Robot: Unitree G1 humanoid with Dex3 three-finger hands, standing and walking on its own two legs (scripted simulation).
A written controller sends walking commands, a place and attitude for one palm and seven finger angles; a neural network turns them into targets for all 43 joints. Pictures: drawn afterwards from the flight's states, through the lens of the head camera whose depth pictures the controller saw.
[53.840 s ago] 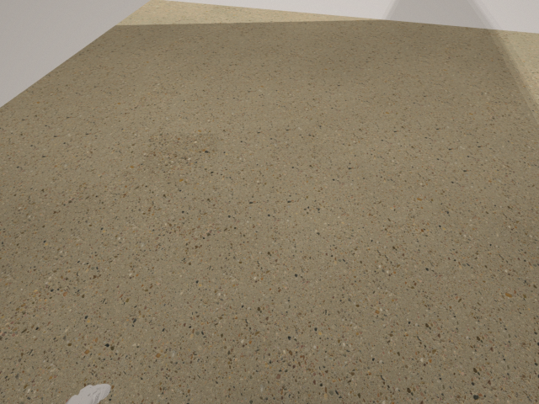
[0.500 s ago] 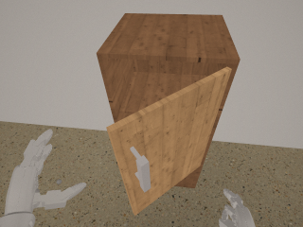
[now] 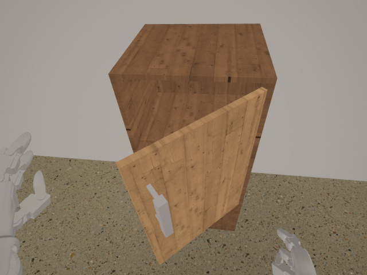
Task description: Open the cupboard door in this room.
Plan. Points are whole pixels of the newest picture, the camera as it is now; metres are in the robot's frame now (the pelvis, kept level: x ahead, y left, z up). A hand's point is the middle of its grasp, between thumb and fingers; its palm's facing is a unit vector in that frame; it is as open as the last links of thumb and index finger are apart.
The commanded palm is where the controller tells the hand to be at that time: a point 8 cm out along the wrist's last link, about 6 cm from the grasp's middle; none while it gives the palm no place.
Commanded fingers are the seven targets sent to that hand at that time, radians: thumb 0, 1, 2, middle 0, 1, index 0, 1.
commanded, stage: draw the hand back to the body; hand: left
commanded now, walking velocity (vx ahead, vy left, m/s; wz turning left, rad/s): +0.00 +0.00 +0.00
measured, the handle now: (159, 211) +0.26 +0.10 -0.01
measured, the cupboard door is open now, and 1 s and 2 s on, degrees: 43 43 43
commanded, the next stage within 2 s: step back with the hand held close in 0.20 s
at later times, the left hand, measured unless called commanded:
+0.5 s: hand (41, 201) +0.18 +0.26 +0.16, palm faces +0.41 -0.78 -0.48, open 7.4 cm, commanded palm +0.12 +0.30 +0.17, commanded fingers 0.00 0.90 0.90 -0.20 -0.30 -0.20 -0.30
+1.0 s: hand out of the picture +0.11 +0.29 +0.15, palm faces +0.42 -0.76 -0.51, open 7.4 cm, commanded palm +0.05 +0.33 +0.17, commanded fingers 0.00 0.90 0.90 -0.20 -0.30 -0.20 -0.30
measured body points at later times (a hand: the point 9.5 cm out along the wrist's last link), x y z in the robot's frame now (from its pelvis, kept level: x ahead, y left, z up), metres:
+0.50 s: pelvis -0.02 +0.00 +0.00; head -0.01 -0.02 +0.45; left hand +0.15 +0.30 +0.18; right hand +0.17 -0.24 -0.09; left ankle -0.02 +0.12 -0.74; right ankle -0.01 -0.10 -0.74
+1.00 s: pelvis -0.10 +0.03 -0.02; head -0.07 +0.04 +0.43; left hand +0.08 +0.33 +0.18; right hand +0.08 -0.21 -0.09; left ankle -0.02 +0.12 -0.74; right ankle -0.02 -0.10 -0.74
